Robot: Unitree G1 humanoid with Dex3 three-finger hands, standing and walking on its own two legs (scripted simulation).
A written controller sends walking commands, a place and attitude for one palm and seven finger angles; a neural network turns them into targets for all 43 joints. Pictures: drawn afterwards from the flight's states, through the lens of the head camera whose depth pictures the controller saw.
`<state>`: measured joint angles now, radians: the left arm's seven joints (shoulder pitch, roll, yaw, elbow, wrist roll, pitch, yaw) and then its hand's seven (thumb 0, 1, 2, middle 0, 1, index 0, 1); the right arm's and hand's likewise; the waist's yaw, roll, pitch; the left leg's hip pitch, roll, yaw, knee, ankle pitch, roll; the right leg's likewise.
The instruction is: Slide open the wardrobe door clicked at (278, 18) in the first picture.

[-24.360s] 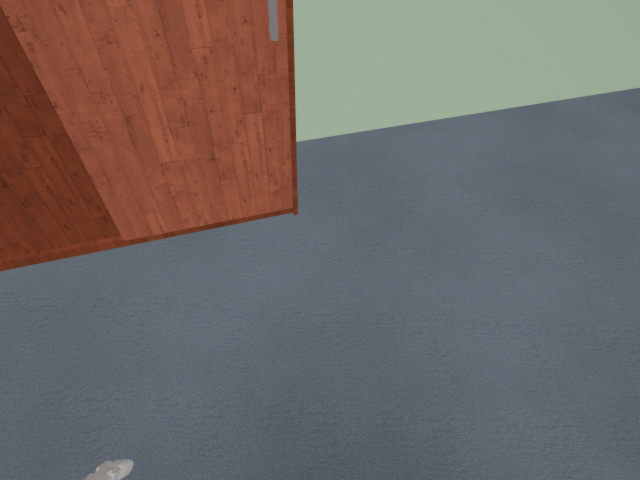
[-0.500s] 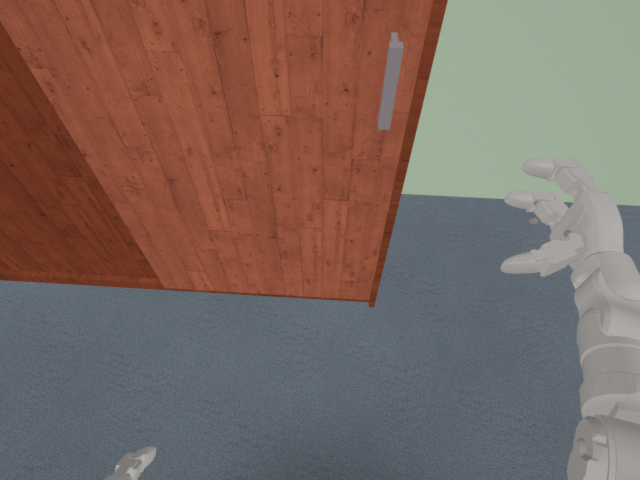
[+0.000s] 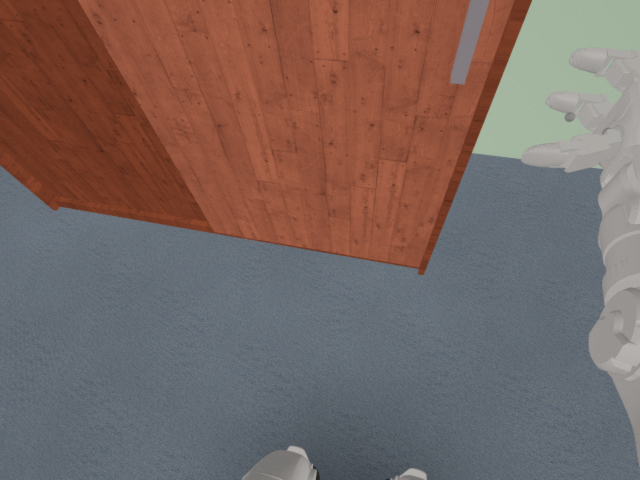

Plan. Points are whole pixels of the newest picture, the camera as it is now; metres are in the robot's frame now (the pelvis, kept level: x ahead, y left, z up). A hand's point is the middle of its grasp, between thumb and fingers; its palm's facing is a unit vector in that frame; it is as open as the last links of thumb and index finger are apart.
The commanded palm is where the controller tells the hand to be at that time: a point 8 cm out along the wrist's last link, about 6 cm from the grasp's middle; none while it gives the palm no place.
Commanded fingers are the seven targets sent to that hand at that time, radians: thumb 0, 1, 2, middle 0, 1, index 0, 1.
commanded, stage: move the hooked fingers beside the handle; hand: right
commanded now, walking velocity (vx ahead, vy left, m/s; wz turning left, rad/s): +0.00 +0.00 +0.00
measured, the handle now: (471, 23) +0.71 -0.04 +0.13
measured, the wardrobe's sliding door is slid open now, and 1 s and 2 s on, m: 0.00 0.00 0.00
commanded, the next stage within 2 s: feel for the door with the fingertips in 1.68 s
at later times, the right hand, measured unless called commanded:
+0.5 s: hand (515, 51) +0.66 -0.10 +0.13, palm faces +0.00 +1.00 +0.01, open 14.0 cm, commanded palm +0.65 -0.14 +0.12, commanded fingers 0.00 0.50 -0.30 0.30 1.20 0.30 1.20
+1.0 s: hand (526, 59) +0.65 -0.12 +0.12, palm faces +0.00 +1.00 +0.01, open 13.9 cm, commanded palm +0.64 -0.14 +0.12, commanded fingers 0.00 0.50 -0.30 0.30 1.20 0.30 1.20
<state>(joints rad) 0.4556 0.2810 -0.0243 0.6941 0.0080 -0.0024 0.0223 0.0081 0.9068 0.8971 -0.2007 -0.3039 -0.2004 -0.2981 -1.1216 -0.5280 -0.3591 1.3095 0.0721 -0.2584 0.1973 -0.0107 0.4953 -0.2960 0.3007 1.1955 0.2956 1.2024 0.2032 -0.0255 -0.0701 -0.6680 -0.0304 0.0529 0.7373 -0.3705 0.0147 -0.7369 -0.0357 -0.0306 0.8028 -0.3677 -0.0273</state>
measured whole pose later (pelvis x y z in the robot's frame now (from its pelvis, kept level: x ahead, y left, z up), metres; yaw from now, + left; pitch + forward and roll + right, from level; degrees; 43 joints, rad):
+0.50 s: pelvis +0.01 +0.00 -0.02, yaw +2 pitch +29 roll +4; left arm 0.58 0.29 -0.05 0.66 0.10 0.00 -0.02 0.00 0.91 0.90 -0.20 -0.30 -0.20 -0.30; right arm -1.55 -0.73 -0.39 1.51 -0.12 -0.21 0.05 -0.01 0.49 -0.30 0.30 1.20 0.30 1.20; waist 0.38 -0.07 -0.05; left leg -0.90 -0.05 0.07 0.79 -0.39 0.02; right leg -0.99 -0.06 -0.01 0.90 -0.41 -0.03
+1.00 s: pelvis +0.04 +0.00 -0.01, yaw +2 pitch +27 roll +4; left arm 0.56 0.27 -0.02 0.65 0.09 0.02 -0.06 0.00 0.91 0.90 -0.20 -0.30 -0.20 -0.30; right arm -1.37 -0.62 -0.40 1.36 -0.06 -0.21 0.08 -0.01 0.49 -0.30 0.30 1.20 0.30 1.21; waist 0.30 -0.06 -0.08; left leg -0.80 -0.07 0.05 0.72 -0.39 0.02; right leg -0.90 -0.05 0.03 0.85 -0.42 -0.02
